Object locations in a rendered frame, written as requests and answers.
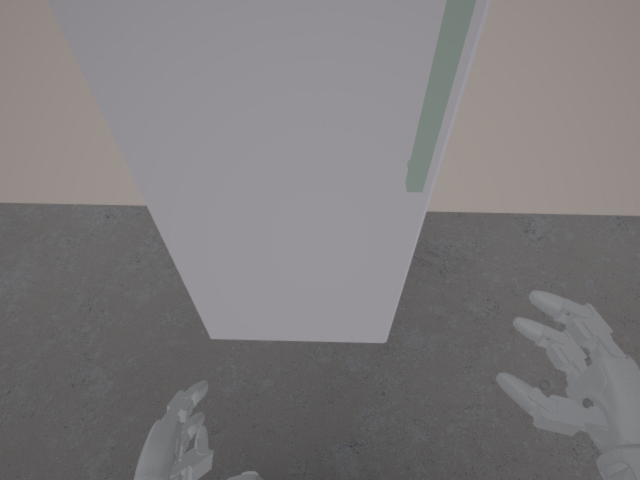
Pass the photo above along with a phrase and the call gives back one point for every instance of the right robot forearm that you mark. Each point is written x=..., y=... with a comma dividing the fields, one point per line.
x=620, y=463

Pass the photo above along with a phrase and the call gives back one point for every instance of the handle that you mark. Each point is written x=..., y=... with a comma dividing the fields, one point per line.
x=454, y=27

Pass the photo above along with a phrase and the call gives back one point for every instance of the left robot hand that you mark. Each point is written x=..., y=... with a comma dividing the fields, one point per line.
x=168, y=440

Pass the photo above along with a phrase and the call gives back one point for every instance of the right robot hand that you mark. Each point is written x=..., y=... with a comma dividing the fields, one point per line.
x=612, y=381

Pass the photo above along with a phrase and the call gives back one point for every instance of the fridge door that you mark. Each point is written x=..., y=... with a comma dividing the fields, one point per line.
x=269, y=140

